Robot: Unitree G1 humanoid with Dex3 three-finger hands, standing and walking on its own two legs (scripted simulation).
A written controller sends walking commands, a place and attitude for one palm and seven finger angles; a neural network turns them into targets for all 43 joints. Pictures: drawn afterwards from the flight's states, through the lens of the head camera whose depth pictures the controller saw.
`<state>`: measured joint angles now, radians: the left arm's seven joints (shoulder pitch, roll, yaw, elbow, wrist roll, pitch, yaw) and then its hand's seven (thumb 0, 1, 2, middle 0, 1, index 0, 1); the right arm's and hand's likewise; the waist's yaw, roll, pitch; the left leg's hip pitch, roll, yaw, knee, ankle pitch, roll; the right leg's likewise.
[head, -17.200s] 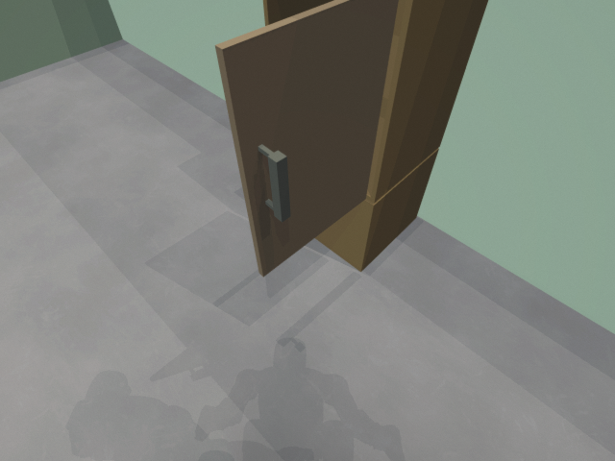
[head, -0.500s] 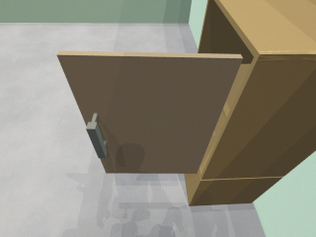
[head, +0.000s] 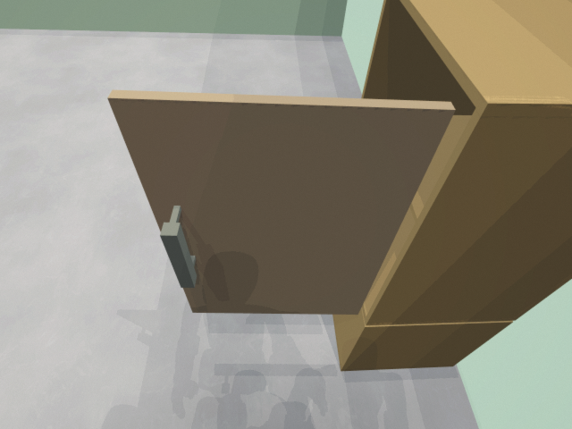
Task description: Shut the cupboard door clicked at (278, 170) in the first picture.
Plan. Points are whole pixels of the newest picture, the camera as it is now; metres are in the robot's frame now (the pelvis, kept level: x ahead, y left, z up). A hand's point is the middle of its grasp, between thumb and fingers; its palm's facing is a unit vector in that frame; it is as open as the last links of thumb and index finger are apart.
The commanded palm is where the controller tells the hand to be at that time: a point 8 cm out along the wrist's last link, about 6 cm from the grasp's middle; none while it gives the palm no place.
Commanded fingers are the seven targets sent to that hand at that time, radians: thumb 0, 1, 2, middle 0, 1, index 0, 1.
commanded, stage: look again from close up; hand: left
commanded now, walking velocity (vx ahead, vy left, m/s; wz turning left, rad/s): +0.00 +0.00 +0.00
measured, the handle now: (182, 247) +0.39 +0.20 -0.02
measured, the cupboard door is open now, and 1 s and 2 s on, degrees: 87 87 87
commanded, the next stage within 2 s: shuffle to correct the standing spot in 0.14 s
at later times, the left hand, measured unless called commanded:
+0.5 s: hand out of the picture -0.01 +0.18 -0.18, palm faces +0.02 -0.98 -0.22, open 7.4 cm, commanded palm none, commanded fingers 0.00 0.90 0.90 -0.20 -0.30 -0.20 -0.30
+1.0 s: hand out of the picture -0.05 +0.19 -0.18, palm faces +0.07 -0.98 -0.18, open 7.4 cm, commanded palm none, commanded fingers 0.00 0.90 0.90 -0.20 -0.30 -0.20 -0.30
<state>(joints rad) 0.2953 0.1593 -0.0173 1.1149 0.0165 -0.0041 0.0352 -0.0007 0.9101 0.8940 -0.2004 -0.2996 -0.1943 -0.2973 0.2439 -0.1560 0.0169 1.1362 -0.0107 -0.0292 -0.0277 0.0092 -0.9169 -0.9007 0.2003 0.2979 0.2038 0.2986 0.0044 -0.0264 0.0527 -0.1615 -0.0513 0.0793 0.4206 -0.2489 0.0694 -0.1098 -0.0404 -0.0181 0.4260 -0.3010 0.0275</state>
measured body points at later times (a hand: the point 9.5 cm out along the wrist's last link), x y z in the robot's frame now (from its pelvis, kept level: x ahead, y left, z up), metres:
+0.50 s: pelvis -0.02 -0.01 +0.00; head +0.01 +0.00 +0.45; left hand -0.01 +0.23 -0.16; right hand +0.00 -0.23 -0.16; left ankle -0.01 +0.07 -0.74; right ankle -0.05 -0.14 -0.74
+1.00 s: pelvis -0.07 +0.01 -0.01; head -0.09 +0.03 +0.44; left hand -0.05 +0.24 -0.17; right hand -0.09 -0.23 -0.15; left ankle -0.03 +0.06 -0.74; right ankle -0.09 -0.12 -0.69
